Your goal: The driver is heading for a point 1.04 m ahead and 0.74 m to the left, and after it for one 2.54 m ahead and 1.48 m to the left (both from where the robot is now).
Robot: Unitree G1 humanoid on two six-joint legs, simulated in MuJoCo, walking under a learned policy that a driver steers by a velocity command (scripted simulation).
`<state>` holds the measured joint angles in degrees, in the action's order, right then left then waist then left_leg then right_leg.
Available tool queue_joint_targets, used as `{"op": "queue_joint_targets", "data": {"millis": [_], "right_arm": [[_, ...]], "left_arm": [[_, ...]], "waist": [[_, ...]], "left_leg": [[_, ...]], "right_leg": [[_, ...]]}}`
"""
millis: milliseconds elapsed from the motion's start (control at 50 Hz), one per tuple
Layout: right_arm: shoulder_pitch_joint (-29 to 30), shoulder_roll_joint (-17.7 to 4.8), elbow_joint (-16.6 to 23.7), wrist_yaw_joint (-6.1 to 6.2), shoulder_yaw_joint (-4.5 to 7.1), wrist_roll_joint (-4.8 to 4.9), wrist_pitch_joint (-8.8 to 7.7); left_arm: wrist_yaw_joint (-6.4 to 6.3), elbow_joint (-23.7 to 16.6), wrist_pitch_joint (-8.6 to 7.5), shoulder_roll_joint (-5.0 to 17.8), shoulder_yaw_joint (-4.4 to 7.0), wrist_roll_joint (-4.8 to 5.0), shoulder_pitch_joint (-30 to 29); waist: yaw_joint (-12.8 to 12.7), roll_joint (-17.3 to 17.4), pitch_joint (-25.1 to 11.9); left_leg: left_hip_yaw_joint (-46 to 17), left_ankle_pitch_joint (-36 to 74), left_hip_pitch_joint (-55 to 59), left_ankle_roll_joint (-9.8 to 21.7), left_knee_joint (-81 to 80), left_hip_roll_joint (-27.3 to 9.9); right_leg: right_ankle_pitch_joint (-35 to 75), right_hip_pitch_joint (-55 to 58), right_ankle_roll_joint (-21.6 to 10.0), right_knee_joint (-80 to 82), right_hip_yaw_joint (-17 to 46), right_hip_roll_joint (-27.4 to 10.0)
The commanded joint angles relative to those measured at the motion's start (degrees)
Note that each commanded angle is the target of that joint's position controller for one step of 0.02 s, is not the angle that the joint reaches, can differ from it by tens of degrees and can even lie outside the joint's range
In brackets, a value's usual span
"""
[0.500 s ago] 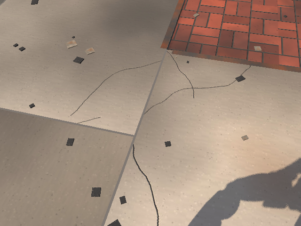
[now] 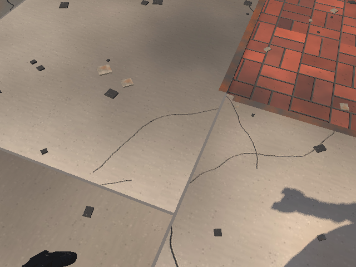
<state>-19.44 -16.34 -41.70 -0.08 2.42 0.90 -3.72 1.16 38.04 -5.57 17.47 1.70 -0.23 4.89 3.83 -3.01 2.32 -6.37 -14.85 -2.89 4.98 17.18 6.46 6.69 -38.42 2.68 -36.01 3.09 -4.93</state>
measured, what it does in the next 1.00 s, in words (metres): walks ahead, turning left: right foot, then left foot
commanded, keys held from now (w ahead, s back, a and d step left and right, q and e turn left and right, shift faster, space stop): w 0.30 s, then w+q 0.70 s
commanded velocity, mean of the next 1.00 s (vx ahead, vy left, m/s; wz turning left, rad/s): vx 0.50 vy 0.00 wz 0.35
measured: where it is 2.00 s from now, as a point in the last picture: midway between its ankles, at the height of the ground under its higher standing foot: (84, 135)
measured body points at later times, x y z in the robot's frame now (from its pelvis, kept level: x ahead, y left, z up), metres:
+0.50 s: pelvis +0.30 -0.05 +0.00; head +0.32 -0.05 +0.45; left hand +0.31 +0.24 -0.11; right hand +0.49 -0.28 -0.10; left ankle +0.45 +0.14 -0.68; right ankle +0.25 -0.13 -0.74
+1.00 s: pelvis +0.57 +0.04 +0.00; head +0.60 +0.07 +0.45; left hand +0.68 +0.35 -0.08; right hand +0.74 -0.20 -0.10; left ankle +0.53 +0.11 -0.74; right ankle +0.79 -0.08 -0.68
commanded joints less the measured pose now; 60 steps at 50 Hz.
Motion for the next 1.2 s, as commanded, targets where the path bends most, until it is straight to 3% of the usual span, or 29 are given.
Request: {"op": "queue_joint_targets", "data": {"millis": [20, 100, 140, 160, 180, 200, 220, 240, 260, 280, 340, 480, 580, 640, 680, 700, 720, 740, 760, 780, 800, 820, 880, 980, 1060, 1140, 1160, 1180, 1200], "right_arm": [[-3.4, -10.0, 0.6, 0.46, 2.68, 0.41, -0.47], [-3.6, -10.4, -0.9, 0.85, 2.99, 0.18, 0.81], [-2.0, -9.7, -0.4, 0.82, 2.46, -0.53, 1.32], [-4.6, -6.6, 0.8, 0.75, 1.30, -1.85, 1.14], [-12.2, -2.0, -0.1, 0.43, 0.01, -0.32, 0.29], [-7.7, -7.7, -0.2, 0.23, 0.92, 0.70, -0.26], [-0.6, -9.8, 1.6, 0.09, 1.60, 1.45, -0.58], [3.3, -9.1, 2.7, 0.16, 1.33, 0.76, -0.89], [4.6, -8.2, 3.1, 0.09, 1.47, -0.02, -1.07], [3.4, -7.3, 2.8, -0.02, 1.45, -0.19, -0.93], [1.1, -4.4, 1.5, -0.01, 0.85, 0.00, 0.28], [12.7, -2.4, 4.7, -1.04, 0.09, 0.05, -0.20], [19.8, -2.2, 8.3, -2.72, 0.04, 0.37, -0.35], [18.8, -3.8, 9.9, -3.69, 0.96, 0.12, -0.21], [7.6, -7.6, 7.8, -3.45, 3.25, 0.20, 0.10], [-2.3, -11.3, 5.6, -2.55, 5.08, 0.36, 0.50], [-5.7, -18.2, 5.4, -1.73, 6.55, 0.48, 0.66], [-6.8, -14.3, 6.3, -1.60, 5.40, 0.61, 0.26], [-4.9, -11.2, 6.0, -1.54, 4.40, 0.02, 0.01], [-1.3, -9.9, 6.2, -1.44, 4.02, 0.13, -0.10], [2.4, -8.7, 6.9, -1.39, 3.58, 0.15, 0.00], [4.8, -7.5, 7.7, -1.24, 3.07, -0.33, 0.02], [6.4, -8.1, 7.4, -0.55, 3.21, -0.38, -0.12], [2.6, -10.2, 4.8, 0.84, 3.81, 0.22, 0.46], [-1.0, -10.3, 2.9, 1.12, 3.85, 0.83, 1.01], [0.2, -8.6, 2.9, 1.14, 3.53, 0.46, 1.63], [-0.1, -5.8, 3.4, 0.88, 2.52, 0.08, 1.50], [-4.8, -2.0, 4.5, 0.73, 1.33, 0.33, 1.19], [-7.7, -3.5, 5.6, 0.79, 1.08, 1.20, 0.72]], "left_arm": [[0.90, -5.8, -1.41, 4.1, 0.86, 0.56, -8.1], [1.35, -5.5, -1.49, 5.9, 1.81, 0.38, -4.6], [0.60, -2.9, -1.48, 9.0, 3.50, 0.15, 8.1], [0.29, -2.0, -1.32, 12.6, 4.29, -0.62, 17.3], [0.88, 0.4, -0.88, 13.3, 4.72, -0.19, 21.0], [0.88, 0.1, -0.75, 8.0, 3.40, 1.05, 20.8], [0.47, -0.3, -0.44, 6.6, 2.90, 1.06, 16.2], [0.32, -0.6, -0.15, 6.3, 2.61, 0.41, 13.0], [0.30, -0.6, -0.14, 5.8, 2.39, -0.08, 11.2], [0.26, -0.6, -0.38, 5.1, 2.09, -0.58, 10.5], [0.27, 0.7, -1.14, 4.8, 2.09, 0.19, 10.5], [-0.61, 3.9, -0.72, 7.6, 2.68, 0.08, 12.6], [-0.95, 6.8, 0.83, 8.7, 3.10, 0.78, 16.2], [-1.79, 6.8, 2.36, 10.5, 3.66, 1.09, 15.2], [-2.80, 6.0, 3.53, 11.4, 3.89, 0.98, 13.8], [-3.37, 4.9, 3.45, 10.6, 3.38, 0.56, 13.5], [-2.33, 1.7, 1.89, 3.1, 0.71, -1.29, 19.2], [-1.36, 1.7, -0.42, 4.8, 0.55, -0.45, 16.6], [-0.56, -0.2, -1.78, 8.3, 1.58, 1.96, 10.3], [-0.48, -1.2, -2.53, 7.9, 1.28, 2.09, 8.0], [-0.81, -1.0, -2.65, 7.7, 1.47, 0.73, 7.2], [-0.99, -1.1, -2.14, 8.1, 1.90, -0.16, 7.8], [-1.05, -0.9, -0.33, 6.2, 1.62, -0.78, 9.8], [-1.09, -3.7, -0.17, 2.9, 0.36, -0.63, -1.2], [-0.31, -5.0, -0.96, 4.9, 1.13, 0.59, -5.6], [-0.30, -3.4, -1.65, 7.4, 2.93, 0.57, 1.7], [-0.69, -2.7, -1.93, 9.2, 3.74, -0.23, 7.6], [-1.13, -2.2, -1.79, 13.6, 4.81, -1.42, 14.3], [-0.55, -0.3, -0.92, 13.6, 5.27, -0.36, 18.0]], "waist": [[1.8, 7.1, 2.2], [-1.0, 8.7, 0.4], [-7.9, 8.0, -9.4], [-9.9, 0.6, -19.2], [-7.3, -15.4, -25.8], [-9.4, -8.1, -20.9], [-9.4, -3.1, -11.8], [-8.0, 1.8, -6.5], [-6.4, 2.5, -3.4], [-4.8, 0.9, -3.4], [-3.4, -1.4, -3.2], [-7.2, -0.2, 0.5], [-9.2, 0.9, 2.8], [-6.8, -1.0, 0.3], [-0.2, -1.6, -6.9], [4.5, 1.3, -12.2], [0.3, 15.7, -18.9], [2.3, 12.9, -25.9], [3.5, 9.6, -17.9], [1.4, 5.7, -11.9], [-0.9, 2.9, -7.7], [-3.0, 3.9, -5.8], [-5.5, 5.8, -4.4], [-1.5, 6.8, -2.1], [0.1, 7.9, -2.4], [-4.5, 10.0, -4.0], [-7.3, 7.8, -9.1], [-7.7, -3.6, -17.7], [-7.0, -17.0, -20.9]], "left_leg": [[-8.0, 14.4, -3.1, 7.3, -4.0, -15.5], [-9.6, 29.5, 5.5, 5.3, 2.6, -18.2], [-6.1, 43.8, 1.9, 2.8, 18.6, -13.7], [-4.3, 27.3, -11.5, 0.5, 36.4, -8.7], [-2.3, -16.5, -30.1, -3.4, 54.6, 0.5], [-6.3, -17.3, -36.6, -3.2, 59.5, -2.4], [-3.6, -12.1, -39.2, -3.2, 59.2, -5.4], [-1.0, -7.6, -38.1, -3.3, 56.4, -8.0], [-0.1, -4.9, -36.7, -3.6, 53.1, -9.8], [-0.1, -3.0, -33.7, -3.8, 51.0, -11.2], [1.4, -1.3, -32.2, -5.1, 45.9, -12.4], [3.4, 19.4, -32.8, -5.3, 24.0, -11.4], [5.3, 18.0, -35.7, -3.2, 16.9, -10.0], [9.2, 9.1, -31.8, -0.6, 15.8, -6.7], [11.5, 7.9, -16.4, 2.4, 13.5, -2.6], [5.0, 10.3, 0.7, 5.4, 12.0, -5.3], [-24.2, 5.6, 24.5, 15.9, 11.9, -21.1], [-42.0, -0.3, 29.6, 19.9, 3.4, -26.1], [-32.6, 0.8, 24.2, 16.2, 1.6, -23.6], [-25.2, 4.8, 15.4, 14.0, 0.9, -21.2], [-20.3, 10.4, 7.2, 12.6, -0.2, -18.9], [-17.1, 15.3, 1.1, 12.1, -1.7, -17.0], [-12.7, 21.8, -8.5, 12.7, -4.2, -14.8], [-7.7, 15.4, -14.4, 8.7, -3.3, -10.0], [-13.3, 8.6, -10.3, 7.1, 0.4, -12.1], [-17.9, 9.3, -7.1, 4.3, 9.4, -12.3], [-15.1, 8.7, -10.0, 2.4, 19.0, -9.2], [-7.6, -4.4, -24.6, -1.5, 37.5, -2.3], [-4.0, -20.0, -37.9, -3.3, 51.1, -1.5]], "right_leg": [[2.3, 4.2, -1.7, 5.4, -1.2, 2.1], [-8.7, 7.3, -5.4, 7.7, -2.2, 3.8], [-6.4, 27.3, -9.1, 7.9, -3.8, 4.2], [-4.4, 47.4, -14.2, 4.4, 9.2, -6.6], [-19.3, 62.5, -21.9, 12.6, 35.8, -17.4], [-29.8, 59.9, -19.6, 17.4, 38.9, -16.4], [-28.3, 51.7, -17.6, 18.8, 30.1, -14.8], [-21.5, 43.4, -16.6, 20.2, 24.1, -12.5], [-15.2, 37.9, -16.6, 21.6, 20.2, -10.6], [-11.6, 34.9, -16.2, 23.0, 17.4, -9.0], [-5.7, 31.7, -16.8, 26.3, 10.1, -7.6], [-1.1, 32.1, -13.3, 29.6, -3.7, -5.4], [2.6, 41.4, -12.3, 27.1, -6.5, -9.0], [23.6, 46.2, -10.5, 18.9, -8.8, -10.0], [36.9, 43.7, -8.3, 2.5, -11.7, -8.3], [27.2, 32.3, -6.2, -12.2, -12.2, -6.4], [-20.0, 5.2, -2.3, -34.4, -11.2, 3.7], [-40.3, -4.0, -2.3, -43.1, 0.8, 8.0], [-35.4, -8.7, -3.3, -43.3, 3.2, 4.4], [-30.3, -7.7, -3.7, -38.7, 2.4, 1.9], [-27.7, -5.0, -3.1, -33.4, 1.9, 0.1], [-25.6, -1.1, -2.3, -30.5, 1.9, -1.1], [-23.1, 3.6, 0.7, -25.0, 0.3, -1.2], [-5.7, 8.2, 2.3, -3.5, -0.9, 2.4], [-3.0, 11.7, 1.2, 5.1, 1.4, 4.3], [-10.4, 21.2, -3.0, 9.6, 0.9, 4.4], [-11.5, 32.1, -5.6, 9.5, 3.8, 0.3], [-17.5, 52.0, -12.0, 10.7, 20.3, -12.2], [-33.9, 58.2, -17.3, 17.3, 42.4, -20.1]]}}
Keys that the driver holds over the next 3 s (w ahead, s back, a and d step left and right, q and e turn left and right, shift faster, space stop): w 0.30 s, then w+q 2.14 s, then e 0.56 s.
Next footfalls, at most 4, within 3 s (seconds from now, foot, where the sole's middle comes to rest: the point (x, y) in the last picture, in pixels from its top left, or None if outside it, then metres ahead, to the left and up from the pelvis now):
0.14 right None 0.29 -0.13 -0.78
0.70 left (135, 242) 0.57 0.12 -0.78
1.16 right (161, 169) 0.89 0.01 -0.78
1.68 left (75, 161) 0.95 0.39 -0.78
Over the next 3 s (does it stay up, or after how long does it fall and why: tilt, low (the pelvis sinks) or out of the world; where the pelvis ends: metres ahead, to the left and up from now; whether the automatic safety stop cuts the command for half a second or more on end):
stays up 1.18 0.68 -0.01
